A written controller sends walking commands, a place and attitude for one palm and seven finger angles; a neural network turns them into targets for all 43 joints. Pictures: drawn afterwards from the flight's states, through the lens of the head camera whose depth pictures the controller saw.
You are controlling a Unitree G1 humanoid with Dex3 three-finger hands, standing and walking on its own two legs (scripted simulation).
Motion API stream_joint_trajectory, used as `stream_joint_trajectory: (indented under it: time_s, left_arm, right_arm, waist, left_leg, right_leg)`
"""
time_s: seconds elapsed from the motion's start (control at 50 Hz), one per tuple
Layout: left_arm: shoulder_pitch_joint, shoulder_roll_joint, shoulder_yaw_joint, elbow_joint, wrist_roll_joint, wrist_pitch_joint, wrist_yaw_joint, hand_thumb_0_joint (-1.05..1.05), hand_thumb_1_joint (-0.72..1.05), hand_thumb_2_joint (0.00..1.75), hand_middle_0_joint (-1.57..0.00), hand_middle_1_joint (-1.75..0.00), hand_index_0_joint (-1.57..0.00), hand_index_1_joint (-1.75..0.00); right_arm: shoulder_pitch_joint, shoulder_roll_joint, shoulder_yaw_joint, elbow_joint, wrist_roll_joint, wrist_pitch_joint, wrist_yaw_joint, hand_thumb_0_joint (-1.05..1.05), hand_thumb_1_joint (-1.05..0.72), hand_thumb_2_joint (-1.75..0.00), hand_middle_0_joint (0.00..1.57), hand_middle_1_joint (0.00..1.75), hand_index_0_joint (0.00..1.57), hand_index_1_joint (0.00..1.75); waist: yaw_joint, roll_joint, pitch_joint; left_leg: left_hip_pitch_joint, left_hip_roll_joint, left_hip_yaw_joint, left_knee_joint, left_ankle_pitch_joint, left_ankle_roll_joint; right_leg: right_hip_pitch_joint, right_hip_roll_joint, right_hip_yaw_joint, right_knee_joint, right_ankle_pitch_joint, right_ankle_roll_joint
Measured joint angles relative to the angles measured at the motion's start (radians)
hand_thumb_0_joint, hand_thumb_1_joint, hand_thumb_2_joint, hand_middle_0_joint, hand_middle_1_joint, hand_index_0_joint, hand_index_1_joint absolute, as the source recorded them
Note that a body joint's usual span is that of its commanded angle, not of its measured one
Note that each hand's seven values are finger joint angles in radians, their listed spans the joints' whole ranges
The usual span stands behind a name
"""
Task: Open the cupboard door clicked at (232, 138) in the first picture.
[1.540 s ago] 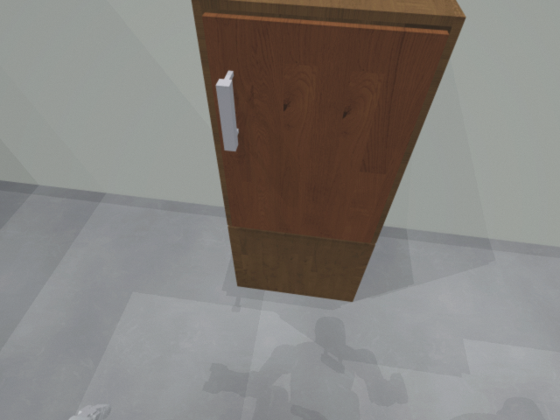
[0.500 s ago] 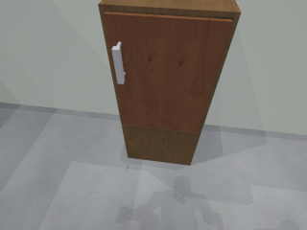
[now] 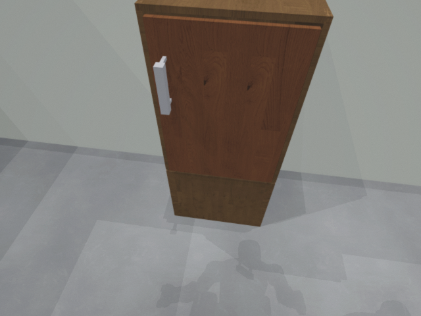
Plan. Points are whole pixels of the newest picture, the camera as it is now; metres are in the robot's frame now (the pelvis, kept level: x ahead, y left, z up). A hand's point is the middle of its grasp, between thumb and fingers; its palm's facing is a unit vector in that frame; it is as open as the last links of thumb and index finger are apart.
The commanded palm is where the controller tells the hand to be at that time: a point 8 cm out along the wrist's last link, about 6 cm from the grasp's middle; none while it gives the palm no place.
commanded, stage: take the last steps up to it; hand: left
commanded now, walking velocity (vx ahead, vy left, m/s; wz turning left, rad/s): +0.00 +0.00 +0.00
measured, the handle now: (164, 85) +0.67 +0.17 +0.07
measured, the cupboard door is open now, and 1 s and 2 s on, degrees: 0 0 0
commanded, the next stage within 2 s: come to a stop and stand still in 0.22 s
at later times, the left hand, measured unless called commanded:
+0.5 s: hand out of the picture +0.04 +0.19 -0.19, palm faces +0.00 -0.98 -0.18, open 7.4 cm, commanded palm none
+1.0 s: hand out of the picture +0.07 +0.21 -0.17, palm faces -0.03 -0.97 -0.25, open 7.4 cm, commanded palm none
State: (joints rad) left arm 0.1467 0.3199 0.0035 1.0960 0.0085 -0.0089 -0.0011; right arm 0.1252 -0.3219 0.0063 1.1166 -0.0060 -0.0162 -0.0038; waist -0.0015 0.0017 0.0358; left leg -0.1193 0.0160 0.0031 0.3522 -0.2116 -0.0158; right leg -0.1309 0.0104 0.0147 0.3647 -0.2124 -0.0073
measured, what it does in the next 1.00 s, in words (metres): stands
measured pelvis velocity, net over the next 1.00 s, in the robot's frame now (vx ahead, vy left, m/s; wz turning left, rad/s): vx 0.00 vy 0.03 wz -0.04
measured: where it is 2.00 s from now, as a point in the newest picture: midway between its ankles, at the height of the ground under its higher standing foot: outside the picture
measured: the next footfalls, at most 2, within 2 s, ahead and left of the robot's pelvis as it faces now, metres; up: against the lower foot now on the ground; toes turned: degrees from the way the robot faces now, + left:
none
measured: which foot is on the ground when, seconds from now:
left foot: down 0.00-1.00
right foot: down 0.00-1.00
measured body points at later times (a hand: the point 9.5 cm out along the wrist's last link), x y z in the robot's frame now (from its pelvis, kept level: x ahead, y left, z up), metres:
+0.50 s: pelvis +0.05 +0.02 -0.01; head +0.07 +0.02 +0.44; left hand +0.04 +0.24 -0.18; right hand +0.02 -0.21 -0.17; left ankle -0.01 +0.13 -0.75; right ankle -0.01 -0.11 -0.74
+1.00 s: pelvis +0.00 +0.03 -0.01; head +0.00 +0.01 +0.43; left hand +0.08 +0.26 -0.16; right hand +0.05 -0.21 -0.17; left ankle -0.01 +0.13 -0.75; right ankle -0.01 -0.11 -0.75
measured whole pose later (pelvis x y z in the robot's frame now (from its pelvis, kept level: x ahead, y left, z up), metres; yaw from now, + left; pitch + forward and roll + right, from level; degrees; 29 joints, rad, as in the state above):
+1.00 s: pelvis +0.00 +0.03 -0.01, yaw -3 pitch -2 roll +0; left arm 0.21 0.19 0.00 1.01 0.01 0.00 0.03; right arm 0.23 -0.19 -0.01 0.98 -0.01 -0.01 -0.02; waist -0.01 0.03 0.03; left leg -0.19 0.00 0.06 0.56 -0.33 0.02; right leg -0.22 -0.01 0.04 0.56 -0.31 0.02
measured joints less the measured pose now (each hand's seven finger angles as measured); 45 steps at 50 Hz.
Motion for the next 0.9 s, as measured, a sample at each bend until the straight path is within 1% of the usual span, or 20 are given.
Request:
stream_joint_trajectory:
  time_s: [0.08, 0.14, 0.3, 0.38, 0.44, 0.54, 0.62, 0.7, 0.76, 0.78, 0.82, 0.9]
  left_arm:
    - [0.002, -0.003, 0.000, 0.002, 0.000, 0.001, 0.003, 0.00, 0.91, 0.90, -0.20, -0.30, -0.20, -0.30]
    - [0.016, -0.017, 0.000, 0.003, 0.002, 0.006, 0.008, 0.00, 0.91, 0.90, -0.20, -0.30, -0.20, -0.30]
    - [0.110, -0.091, 0.003, 0.009, 0.007, 0.017, -0.001, 0.00, 0.91, 0.90, -0.20, -0.30, -0.20, -0.30]
    - [0.153, -0.126, 0.007, 0.022, 0.005, 0.017, 0.004, 0.00, 0.91, 0.90, -0.20, -0.30, -0.20, -0.30]
    - [0.164, -0.147, 0.008, 0.036, 0.001, 0.019, 0.016, 0.00, 0.91, 0.90, -0.20, -0.30, -0.20, -0.30]
    - [0.143, -0.168, 0.013, 0.023, -0.007, 0.015, 0.034, 0.00, 0.91, 0.90, -0.20, -0.30, -0.20, -0.30]
    - [0.113, -0.165, 0.021, -0.012, -0.005, 0.016, 0.043, 0.00, 0.91, 0.90, -0.20, -0.30, -0.20, -0.30]
    - [0.080, -0.147, 0.028, -0.038, -0.001, 0.012, 0.044, 0.00, 0.91, 0.90, -0.20, -0.30, -0.20, -0.30]
    - [0.069, -0.144, 0.023, -0.064, 0.005, -0.011, 0.061, 0.00, 0.91, 0.90, -0.20, -0.30, -0.20, -0.30]
    - [0.070, -0.142, 0.019, -0.071, 0.006, -0.016, 0.061, 0.00, 0.91, 0.90, -0.20, -0.30, -0.20, -0.30]
    - [0.061, -0.137, 0.012, -0.077, 0.003, -0.016, 0.056, 0.00, 0.91, 0.90, -0.20, -0.30, -0.20, -0.30]
    - [0.048, -0.137, 0.005, -0.086, 0.002, -0.002, 0.047, 0.00, 0.91, 0.90, -0.20, -0.30, -0.20, -0.30]
  right_arm:
    - [0.001, 0.003, 0.001, 0.002, -0.001, 0.001, -0.001, 0.01, -0.90, -0.90, 0.20, 0.30, 0.20, 0.30]
    - [0.013, 0.016, 0.003, 0.002, -0.005, 0.006, -0.002, 0.01, -0.91, -0.90, 0.20, 0.30, 0.20, 0.30]
    - [0.106, 0.085, 0.008, 0.008, -0.008, 0.007, 0.000, 0.01, -0.91, -0.90, 0.20, 0.30, 0.20, 0.30]
    - [0.150, 0.125, 0.006, 0.020, -0.005, 0.000, -0.008, 0.01, -0.91, -0.90, 0.20, 0.30, 0.20, 0.30]
    - [0.169, 0.155, 0.003, 0.031, 0.000, -0.004, -0.023, 0.01, -0.91, -0.90, 0.20, 0.30, 0.20, 0.30]
    - [0.168, 0.184, -0.012, 0.027, 0.009, 0.002, -0.044, 0.01, -0.91, -0.90, 0.20, 0.30, 0.20, 0.30]
    - [0.155, 0.190, -0.025, 0.005, 0.008, 0.002, -0.049, 0.01, -0.91, -0.90, 0.20, 0.30, 0.20, 0.30]
    - [0.133, 0.191, -0.033, -0.008, 0.004, 0.000, -0.049, 0.01, -0.91, -0.90, 0.20, 0.30, 0.20, 0.30]
    - [0.118, 0.165, -0.037, -0.056, 0.007, 0.012, -0.033, 0.01, -0.92, -0.90, 0.20, 0.30, 0.20, 0.30]
    - [0.117, 0.157, -0.039, -0.076, 0.006, 0.010, -0.028, 0.01, -0.92, -0.90, 0.20, 0.30, 0.20, 0.30]
    - [0.115, 0.149, -0.039, -0.103, 0.000, -0.001, -0.024, 0.01, -0.92, -0.90, 0.20, 0.30, 0.20, 0.30]
    - [0.113, 0.135, -0.031, -0.133, -0.007, -0.005, -0.026, 0.01, -0.92, -0.90, 0.20, 0.30, 0.20, 0.30]
  waist:
    - [0.001, 0.001, -0.004]
    - [0.003, 0.002, -0.015]
    - [0.009, 0.002, -0.032]
    - [0.009, -0.010, -0.018]
    - [0.003, -0.018, 0.000]
    - [-0.008, -0.012, 0.029]
    - [-0.013, -0.004, 0.032]
    - [-0.012, -0.012, 0.026]
    - [-0.017, 0.005, 0.021]
    - [-0.022, 0.010, 0.018]
    - [-0.029, 0.004, 0.013]
    - [-0.015, 0.010, 0.007]
  left_leg:
    - [0.004, 0.000, 0.000, -0.001, -0.001, 0.000]
    - [-0.003, 0.002, 0.004, 0.021, -0.017, 0.000]
    - [-0.022, 0.008, 0.019, 0.134, -0.114, 0.008]
    - [-0.018, 0.004, 0.032, 0.174, -0.160, 0.016]
    - [-0.002, -0.003, 0.041, 0.172, -0.173, 0.020]
    - [0.006, -0.004, 0.041, 0.146, -0.139, 0.020]
    - [-0.001, -0.001, 0.042, 0.115, -0.117, 0.023]
    - [-0.018, -0.007, 0.047, 0.112, -0.127, 0.023]
    - [-0.090, 0.010, 0.044, 0.213, -0.142, 0.021]
    - [-0.091, 0.012, 0.040, 0.212, -0.157, 0.024]
    - [-0.093, 0.001, 0.038, 0.214, -0.161, 0.031]
    - [-0.081, -0.014, 0.046, 0.226, -0.145, 0.039]
  right_leg:
    - [0.004, 0.000, 0.000, -0.002, -0.001, 0.001]
    - [-0.001, 0.001, 0.003, 0.015, -0.013, 0.002]
    - [-0.016, 0.009, 0.019, 0.105, -0.092, 0.003]
    - [-0.022, 0.005, 0.032, 0.156, -0.138, 0.009]
    - [-0.017, -0.002, 0.039, 0.173, -0.158, 0.017]
    - [-0.013, -0.005, 0.030, 0.153, -0.119, 0.015]
    - [-0.035, -0.005, 0.016, 0.152, -0.085, 0.016]
    - [-0.044, -0.013, 0.016, 0.133, -0.106, 0.016]
    - [-0.064, 0.000, 0.012, 0.128, -0.105, 0.021]
    - [-0.076, 0.005, 0.012, 0.144, -0.106, 0.020]
    - [-0.092, -0.006, 0.012, 0.181, -0.117, 0.022]
    - [-0.085, -0.020, 0.018, 0.206, -0.122, 0.026]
